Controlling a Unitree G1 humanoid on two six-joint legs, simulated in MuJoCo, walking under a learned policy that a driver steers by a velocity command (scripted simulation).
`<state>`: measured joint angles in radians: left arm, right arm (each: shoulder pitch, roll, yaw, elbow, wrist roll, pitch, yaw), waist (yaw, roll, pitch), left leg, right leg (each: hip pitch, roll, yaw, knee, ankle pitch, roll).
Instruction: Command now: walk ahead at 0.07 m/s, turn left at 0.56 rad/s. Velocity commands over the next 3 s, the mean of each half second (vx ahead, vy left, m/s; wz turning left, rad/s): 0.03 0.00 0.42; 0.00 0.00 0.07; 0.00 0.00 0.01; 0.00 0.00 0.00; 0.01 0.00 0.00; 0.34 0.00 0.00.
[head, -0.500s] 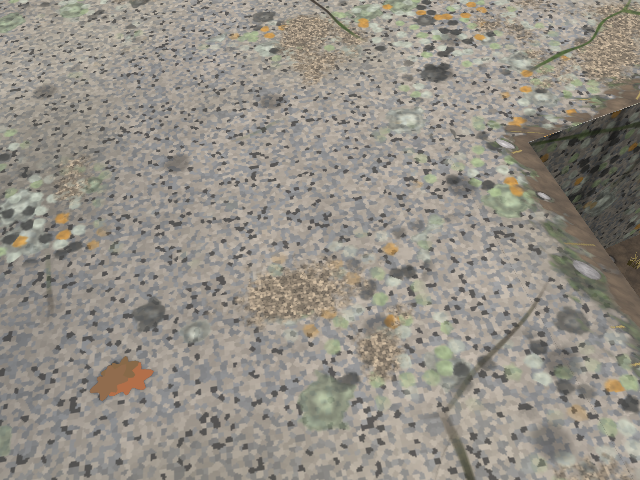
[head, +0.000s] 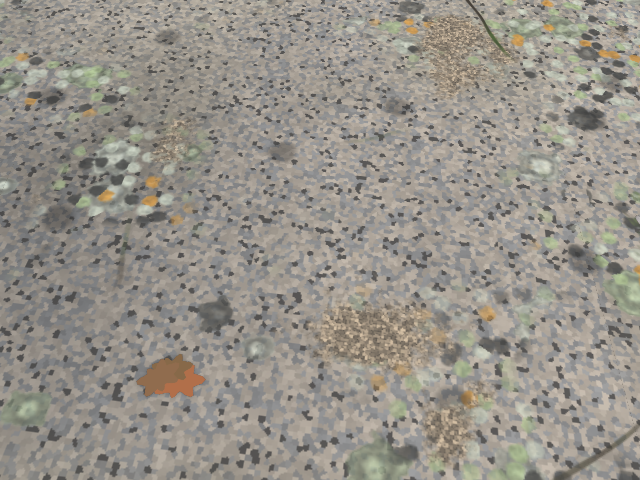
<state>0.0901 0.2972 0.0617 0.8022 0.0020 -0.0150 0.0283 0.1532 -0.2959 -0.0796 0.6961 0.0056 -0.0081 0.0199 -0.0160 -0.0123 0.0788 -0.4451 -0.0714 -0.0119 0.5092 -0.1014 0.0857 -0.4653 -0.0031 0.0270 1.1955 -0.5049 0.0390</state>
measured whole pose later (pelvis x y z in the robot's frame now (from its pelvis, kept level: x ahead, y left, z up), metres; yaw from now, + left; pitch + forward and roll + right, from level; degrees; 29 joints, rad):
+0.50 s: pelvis +0.06 -0.06 +0.01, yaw +13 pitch +1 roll +1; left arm 0.19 0.25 0.05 0.80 0.01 -0.01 0.02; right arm 0.17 -0.32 -0.09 0.68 0.00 0.05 -0.03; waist 0.03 0.04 0.02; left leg -0.46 -0.09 -0.14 0.98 -0.45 -0.07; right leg -0.27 -0.02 0.04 0.48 -0.23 0.00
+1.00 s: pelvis +0.05 -0.03 +0.01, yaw +13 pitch -2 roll +0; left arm 0.17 0.26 0.04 0.95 0.01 0.00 0.02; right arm 0.21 -0.22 -0.03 0.83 -0.01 0.00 -0.02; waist 0.02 0.00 0.04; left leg -0.18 -0.02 -0.06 0.52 -0.31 0.00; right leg -0.22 -0.03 0.03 0.50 -0.25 0.04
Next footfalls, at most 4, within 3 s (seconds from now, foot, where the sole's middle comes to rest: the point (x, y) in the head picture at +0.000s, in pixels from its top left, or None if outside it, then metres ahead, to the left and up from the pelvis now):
0.32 right None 0.14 -0.16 -0.77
0.62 left None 0.04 0.09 -0.77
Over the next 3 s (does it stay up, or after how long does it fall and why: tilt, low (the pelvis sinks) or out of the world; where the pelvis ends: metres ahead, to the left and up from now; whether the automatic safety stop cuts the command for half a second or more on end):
stays up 0.21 -0.03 0.01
